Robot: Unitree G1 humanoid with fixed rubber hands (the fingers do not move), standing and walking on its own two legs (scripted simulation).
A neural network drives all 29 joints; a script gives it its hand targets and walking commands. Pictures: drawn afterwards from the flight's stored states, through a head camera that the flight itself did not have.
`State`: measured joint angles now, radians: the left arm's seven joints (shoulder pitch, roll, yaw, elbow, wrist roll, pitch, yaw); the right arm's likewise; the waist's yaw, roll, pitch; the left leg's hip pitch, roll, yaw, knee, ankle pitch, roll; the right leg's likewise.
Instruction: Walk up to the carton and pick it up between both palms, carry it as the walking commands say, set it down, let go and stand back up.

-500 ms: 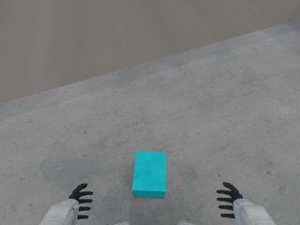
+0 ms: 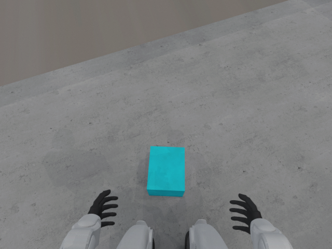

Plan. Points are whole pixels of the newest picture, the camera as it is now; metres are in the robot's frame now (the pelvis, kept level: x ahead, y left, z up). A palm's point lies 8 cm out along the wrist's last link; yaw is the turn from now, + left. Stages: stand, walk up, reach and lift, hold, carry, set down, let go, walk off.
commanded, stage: reach and lift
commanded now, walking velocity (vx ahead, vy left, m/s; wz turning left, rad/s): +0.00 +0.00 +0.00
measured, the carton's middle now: (166, 171) +0.46 +0.02 -0.63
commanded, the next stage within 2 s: none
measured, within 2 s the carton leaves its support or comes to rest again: neither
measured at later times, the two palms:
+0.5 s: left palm (105, 173) +0.31 +0.20 -0.13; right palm (234, 173) +0.32 -0.18 -0.13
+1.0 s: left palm (112, 133) +0.45 +0.21 -0.16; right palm (219, 137) +0.45 -0.16 -0.16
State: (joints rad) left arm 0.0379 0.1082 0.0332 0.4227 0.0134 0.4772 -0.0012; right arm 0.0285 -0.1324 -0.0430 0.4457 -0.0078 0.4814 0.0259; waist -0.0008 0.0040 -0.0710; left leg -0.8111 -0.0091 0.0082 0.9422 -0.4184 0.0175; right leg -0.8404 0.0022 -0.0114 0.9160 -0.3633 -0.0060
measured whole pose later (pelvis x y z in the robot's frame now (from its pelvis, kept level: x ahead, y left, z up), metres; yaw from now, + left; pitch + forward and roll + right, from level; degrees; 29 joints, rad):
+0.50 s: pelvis -0.05 -0.01 -0.04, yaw +0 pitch +24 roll +1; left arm -0.60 0.16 0.21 0.77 0.01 0.34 0.00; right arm -0.60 -0.09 -0.18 0.69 -0.03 0.39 -0.09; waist 0.01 -0.01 0.00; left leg -1.13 -0.01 0.01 1.10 -0.39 0.01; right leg -1.17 0.01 0.00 1.08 -0.33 -0.01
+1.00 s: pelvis -0.03 -0.01 -0.06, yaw +1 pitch +45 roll +0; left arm -1.06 0.24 0.32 0.96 0.02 0.07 -0.01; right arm -1.00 -0.11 -0.32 0.85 -0.06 0.11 -0.12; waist 0.01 -0.01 -0.10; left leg -1.50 -0.03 -0.02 1.06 -0.33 0.00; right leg -1.52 0.01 0.00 1.03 -0.28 0.00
